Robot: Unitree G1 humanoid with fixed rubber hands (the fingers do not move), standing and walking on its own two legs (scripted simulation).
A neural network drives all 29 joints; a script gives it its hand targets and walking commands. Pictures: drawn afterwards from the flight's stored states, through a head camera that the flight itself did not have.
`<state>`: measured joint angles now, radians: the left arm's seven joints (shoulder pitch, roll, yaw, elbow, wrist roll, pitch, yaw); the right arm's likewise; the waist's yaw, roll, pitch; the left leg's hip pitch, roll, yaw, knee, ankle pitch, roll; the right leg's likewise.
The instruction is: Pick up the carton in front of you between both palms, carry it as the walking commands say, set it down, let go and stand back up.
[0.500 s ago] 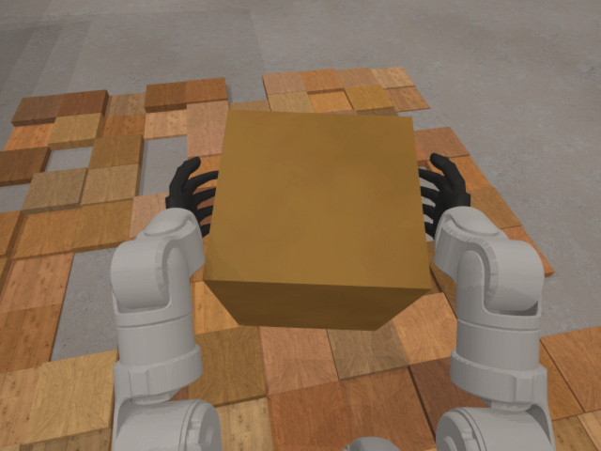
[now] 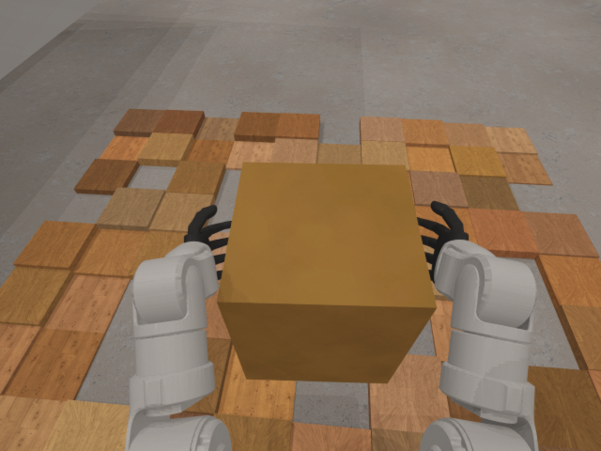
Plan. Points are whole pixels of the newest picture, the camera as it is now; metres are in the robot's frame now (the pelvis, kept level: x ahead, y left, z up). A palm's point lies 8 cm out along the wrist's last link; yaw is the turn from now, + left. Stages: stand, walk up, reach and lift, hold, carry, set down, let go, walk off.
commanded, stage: carry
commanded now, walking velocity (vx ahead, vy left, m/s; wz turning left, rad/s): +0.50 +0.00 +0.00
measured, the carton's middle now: (319, 280) +0.34 +0.04 +0.04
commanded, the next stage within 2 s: none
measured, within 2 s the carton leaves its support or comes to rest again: neither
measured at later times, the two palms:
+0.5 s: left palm (284, 131) +0.58 +0.11 +0.12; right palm (472, 151) +0.55 -0.18 +0.12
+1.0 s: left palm (301, 31) +0.99 +0.13 +0.12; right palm (432, 36) +0.93 -0.17 +0.14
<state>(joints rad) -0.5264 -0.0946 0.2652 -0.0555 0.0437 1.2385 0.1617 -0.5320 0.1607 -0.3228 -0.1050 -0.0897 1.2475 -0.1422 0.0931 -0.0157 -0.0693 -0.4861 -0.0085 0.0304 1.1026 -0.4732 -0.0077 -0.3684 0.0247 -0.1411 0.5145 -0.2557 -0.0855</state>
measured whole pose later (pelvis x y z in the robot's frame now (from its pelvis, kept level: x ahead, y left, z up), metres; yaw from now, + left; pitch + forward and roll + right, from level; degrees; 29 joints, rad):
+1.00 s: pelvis +0.59 +0.04 +0.02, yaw -7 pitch +5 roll -3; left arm -0.69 -0.03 0.28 0.15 0.03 1.10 0.16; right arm -0.65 0.05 -0.26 0.12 -0.02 1.07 -0.16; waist -0.08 -0.01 0.00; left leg -0.28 0.02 0.10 0.52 -0.33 0.05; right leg -0.64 -0.01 -0.05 1.18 -0.37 -0.06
